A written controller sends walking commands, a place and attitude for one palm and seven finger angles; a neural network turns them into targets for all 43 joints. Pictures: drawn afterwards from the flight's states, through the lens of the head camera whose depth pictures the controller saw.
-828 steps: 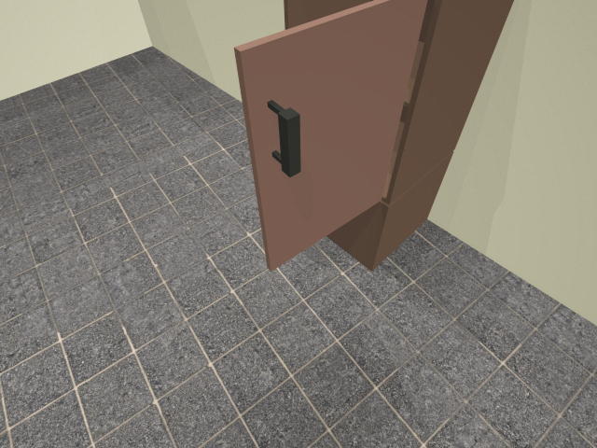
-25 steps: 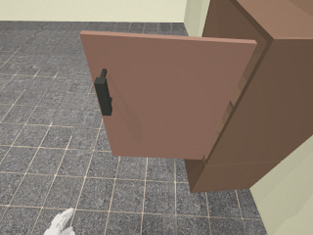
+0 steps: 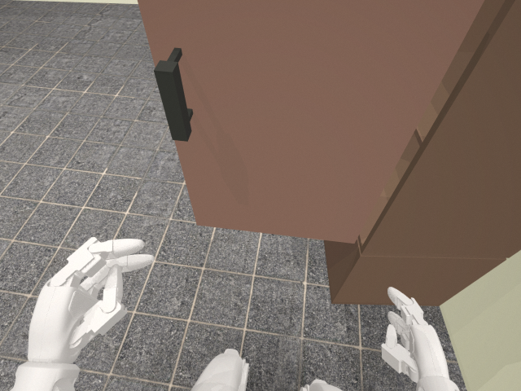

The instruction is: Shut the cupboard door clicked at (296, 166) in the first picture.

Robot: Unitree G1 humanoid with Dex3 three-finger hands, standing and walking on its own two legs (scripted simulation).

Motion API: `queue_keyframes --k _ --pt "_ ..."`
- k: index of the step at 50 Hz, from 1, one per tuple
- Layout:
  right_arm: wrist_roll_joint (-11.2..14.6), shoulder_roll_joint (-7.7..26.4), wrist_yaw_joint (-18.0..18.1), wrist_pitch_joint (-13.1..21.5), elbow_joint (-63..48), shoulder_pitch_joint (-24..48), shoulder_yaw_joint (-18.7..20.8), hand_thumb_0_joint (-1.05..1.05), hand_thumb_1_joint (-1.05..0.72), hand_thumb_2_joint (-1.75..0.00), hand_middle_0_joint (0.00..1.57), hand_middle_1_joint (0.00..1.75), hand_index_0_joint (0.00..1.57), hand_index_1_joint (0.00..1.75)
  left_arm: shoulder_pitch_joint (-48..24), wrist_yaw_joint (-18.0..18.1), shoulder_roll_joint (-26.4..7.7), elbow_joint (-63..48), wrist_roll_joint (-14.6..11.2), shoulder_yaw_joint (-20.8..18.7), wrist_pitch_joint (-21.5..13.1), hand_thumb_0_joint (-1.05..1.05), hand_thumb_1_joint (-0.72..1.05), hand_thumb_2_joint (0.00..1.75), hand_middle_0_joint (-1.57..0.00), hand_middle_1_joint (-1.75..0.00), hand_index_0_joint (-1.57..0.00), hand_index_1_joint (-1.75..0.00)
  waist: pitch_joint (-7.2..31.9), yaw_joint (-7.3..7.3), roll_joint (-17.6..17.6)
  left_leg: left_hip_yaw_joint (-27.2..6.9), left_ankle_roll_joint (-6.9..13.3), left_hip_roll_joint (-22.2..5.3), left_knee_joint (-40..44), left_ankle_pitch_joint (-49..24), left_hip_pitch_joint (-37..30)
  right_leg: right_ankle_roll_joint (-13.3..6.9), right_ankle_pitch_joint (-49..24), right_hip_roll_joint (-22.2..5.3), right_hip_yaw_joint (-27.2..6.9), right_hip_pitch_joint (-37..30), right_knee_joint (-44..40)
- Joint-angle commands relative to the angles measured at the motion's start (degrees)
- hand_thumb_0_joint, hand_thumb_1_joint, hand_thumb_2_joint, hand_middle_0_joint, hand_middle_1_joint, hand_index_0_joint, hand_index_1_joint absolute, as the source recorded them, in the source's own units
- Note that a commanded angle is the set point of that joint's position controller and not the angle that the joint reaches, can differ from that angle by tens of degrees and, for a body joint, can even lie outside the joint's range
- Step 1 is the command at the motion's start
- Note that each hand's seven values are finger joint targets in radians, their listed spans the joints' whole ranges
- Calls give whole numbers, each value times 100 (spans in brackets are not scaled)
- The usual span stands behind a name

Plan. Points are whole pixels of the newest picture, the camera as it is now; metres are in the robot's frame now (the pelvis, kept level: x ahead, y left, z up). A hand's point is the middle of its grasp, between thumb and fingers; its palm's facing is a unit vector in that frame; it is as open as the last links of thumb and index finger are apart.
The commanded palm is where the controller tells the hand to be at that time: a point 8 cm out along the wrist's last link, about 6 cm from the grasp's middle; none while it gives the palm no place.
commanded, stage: raise the hand and make a fist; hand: left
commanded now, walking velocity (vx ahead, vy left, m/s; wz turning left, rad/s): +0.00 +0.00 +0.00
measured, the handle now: (179, 95) +0.50 +0.20 +0.17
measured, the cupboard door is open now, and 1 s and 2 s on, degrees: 84 84 84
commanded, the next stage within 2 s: bring the fist close to the handle in 1.30 s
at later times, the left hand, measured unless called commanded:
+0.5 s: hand (131, 275) +0.23 +0.19 +0.11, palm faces -0.05 -1.00 -0.02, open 3.2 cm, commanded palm +0.21 +0.25 +0.13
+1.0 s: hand (97, 217) +0.26 +0.22 +0.19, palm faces +0.02 -1.00 -0.04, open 3.1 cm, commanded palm +0.22 +0.26 +0.18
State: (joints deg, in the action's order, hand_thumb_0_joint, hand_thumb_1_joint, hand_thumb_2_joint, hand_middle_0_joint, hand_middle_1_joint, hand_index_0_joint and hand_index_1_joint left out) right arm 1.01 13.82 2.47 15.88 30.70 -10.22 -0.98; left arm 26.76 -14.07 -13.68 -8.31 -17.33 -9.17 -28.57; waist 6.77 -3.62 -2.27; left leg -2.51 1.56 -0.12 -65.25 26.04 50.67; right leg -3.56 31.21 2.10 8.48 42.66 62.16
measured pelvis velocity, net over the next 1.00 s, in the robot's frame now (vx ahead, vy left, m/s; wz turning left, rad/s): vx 0.02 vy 0.02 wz -0.02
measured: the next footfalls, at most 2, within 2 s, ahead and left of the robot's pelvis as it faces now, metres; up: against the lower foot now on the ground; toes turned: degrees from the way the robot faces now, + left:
none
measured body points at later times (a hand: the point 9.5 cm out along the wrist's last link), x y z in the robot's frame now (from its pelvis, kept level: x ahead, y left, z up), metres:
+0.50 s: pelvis +0.02 +0.01 +0.03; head +0.04 +0.01 +0.48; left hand +0.22 +0.25 +0.12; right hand +0.18 -0.24 -0.03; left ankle +0.06 +0.10 -0.66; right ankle +0.00 -0.09 -0.66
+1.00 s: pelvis +0.02 +0.02 +0.06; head +0.01 +0.02 +0.51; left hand +0.25 +0.27 +0.19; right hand +0.19 -0.20 -0.01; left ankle +0.06 +0.10 -0.66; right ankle +0.00 -0.09 -0.66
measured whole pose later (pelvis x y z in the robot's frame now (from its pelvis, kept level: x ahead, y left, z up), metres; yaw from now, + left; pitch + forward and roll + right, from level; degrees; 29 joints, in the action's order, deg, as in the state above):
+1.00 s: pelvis +0.02 +0.02 +0.06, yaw -1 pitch +1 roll -2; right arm 3.5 13.8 3.3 13.7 33.3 -15.0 -4.0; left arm 15.0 -11.6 -15.6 -10.8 -17.6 -11.4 -4.4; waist 3.5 -2.2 -2.8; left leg 1.3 3.5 1.5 -41.4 17.8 25.1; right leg -1.0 21.6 1.0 4.0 18.7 38.8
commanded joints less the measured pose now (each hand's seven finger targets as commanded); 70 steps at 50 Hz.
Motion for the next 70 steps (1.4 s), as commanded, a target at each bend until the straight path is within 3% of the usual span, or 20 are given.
queue_keyframes --k 1,2,4,6,8,12,15,19,22,26,30,36,42,45,48,52,57,61,66,70 --pt "206 784 166 79 -878 -100 355 0 -90 -90 20 30 20 30 -169 -561 -777 -313 -91 -199 666 0 90 90 -77 -92 -77 -92 884 402 361 -67 84 35 1021 -597 -947 303 -488 -177 -1314 -493 -1784" --pt "252 759 179 -4 -969 -30 358 0 -90 -90 20 30 20 30 130 -614 -1008 -114 -147 -556 1040 0 90 90 -79 -94 -79 -94 1115 191 425 -40 90 74 1049 -818 -998 393 -854 -244 -1473 -911 -1839" --pt "267 642 194 -143 -1151 6 343 0 -90 -90 20 30 20 30 195 -584 -1130 -685 -339 -920 1457 0 90 90 -82 -98 -82 -98 1631 22 475 -15 52 95 1196 -1231 -1254 532 -1718 -399 -1494 -1616 -1832" --pt "232 518 212 -208 -1171 19 308 0 -90 -90 20 30 20 30 51 -295 -1149 -1185 -471 -1234 1512 0 90 90 -86 -102 -86 -102 1638 -38 510 -40 17 74 1315 -1485 -1429 644 -2478 -434 -1446 -1839 -1788" --pt "174 435 198 -198 -1091 24 270 0 -90 -90 20 30 20 30 29 39 -1020 -1400 -485 -1277 1282 0 90 90 -90 -106 -90 -106 1272 -40 330 -75 -21 54 1469 -1709 -1545 525 -3047 -337 -1188 -1772 -1652" --pt "126 577 122 -107 -916 -152 280 0 -90 -90 20 30 20 30 -179 219 -728 -1340 -285 -746 641 0 90 90 -97 -114 -97 -114 615 227 286 -70 -7 35 1563 -1692 -1672 404 -2749 -177 -940 -1120 -1560" --pt "172 699 109 -21 -863 -274 316 0 -90 -90 20 30 20 30 -182 -88 -531 -952 -249 -307 575 0 90 90 -102 -120 -102 -120 593 401 310 -68 13 28 1585 -1331 -1676 423 -2125 -201 -987 -905 -1730" --pt "265 777 177 33 -960 -236 330 0 -90 -90 20 30 20 30 -351 -330 -928 -1139 -288 -480 853 0 90 90 -110 -128 -110 -128 919 294 228 -29 65 56 1717 -1196 -1876 464 -1692 -293 -1222 -1258 -2070" --pt "244 737 221 25 -943 -142 287 0 -90 -90 20 30 20 30 -624 -43 -1311 -1603 -268 -908 912 0 90 90 -115 -134 -115 -134 998 145 -106 -64 59 30 2014 -1254 -2211 272 -1520 -160 -954 -1433 -2049" --pt "244 646 176 45 -940 -79 202 0 -90 -90 20 30 20 30 -762 358 -979 -1824 -252 -759 883 0 90 90 -123 -142 -123 -142 724 177 -304 -146 8 -32 2383 -1214 -2616 174 -1560 -33 -606 -1322 -2049" --pt "277 712 120 23 -885 -86 145 0 -90 -90 20 30 20 30 -850 285 -654 -1326 -172 -313 1301 0 90 90 -130 -150 -130 -150 248 309 -140 -228 -1 -82 2640 -923 -2612 196 -1438 -15 -535 -1310 -2259" --pt "293 760 171 13 -940 -32 92 0 -90 -90 20 30 20 30 -1306 57 -901 -1389 -118 -364 2018 0 90 90 -130 -150 -130 -150 338 243 34 -237 48 -66 2910 -1133 -2940 216 -1704 -63 -543 -1734 -2560" --pt "219 697 175 89 -786 124 1 0 -90 -90 20 30 20 30 -2033 452 -1243 -1913 -77 -820 1788 0 90 90 -130 -150 -130 -150 459 192 -175 -327 -5 -89 3177 -1121 -3361 158 -1575 -30 -508 -1925 -2697" --pt "257 668 138 130 -688 152 -10 0 -90 -90 20 30 20 30 -2018 392 -925 -1602 -76 -571 1890 0 90 90 -130 -150 -130 -150 364 212 -275 -302 -20 -95 3294 -1141 -3487 163 -1642 -46 -492 -1970 -2809" --pt "304 707 117 108 -676 124 5 0 -90 -90 20 30 20 30 -1535 158 -649 -1007 -67 -261 2298 0 90 90 -130 -150 -130 -150 48 197 -23 -229 -1 -74 3352 -1102 -3324 190 -1675 -80 -515 -2042 -2974" --pt "302 775 144 46 -735 158 34 0 -90 -90 20 30 20 30 -1444 59 -904 -1049 -66 -479 2661 0 90 90 -130 -150 -130 -150 9 127 235 -183 28 -35 3386 -1189 -3299 204 -1742 -107 -592 -2238 -3117" --pt "195 717 144 86 -728 198 36 0 -90 -90 20 30 20 30 -2076 410 -1235 -1842 -41 -887 2170 0 90 90 -130 -150 -130 -150 314 121 -17 -143 15 -12 3338 -1451 -3541 185 -1837 -73 -586 -2284 -3036" --pt "206 661 88 159 -624 172 27 0 -90 -90 20 30 20 30 -2046 513 -886 -1700 58 -560 1776 0 90 90 -130 -150 -130 -150 252 216 -385 -160 -14 -19 3359 -1297 -3630 169 -1690 -64 -561 -2105 -2987" --pt "258 740 88 156 -604 129 58 0 -90 -90 20 30 20 30 -1600 169 -739 -1224 8 -313 2095 0 90 90 -130 -150 -130 -150 183 219 -132 -92 31 18 3298 -1304 -3453 202 -1834 -118 -633 -2227 -3095" --pt "260 747 147 94 -676 200 58 0 -90 -90 20 30 20 30 -1650 96 -878 -1206 -83 -517 2324 0 90 90 -130 -150 -130 -150 85 190 219 -54 57 33 3271 -1309 -3356 247 -1821 -142 -686 -2256 -3176"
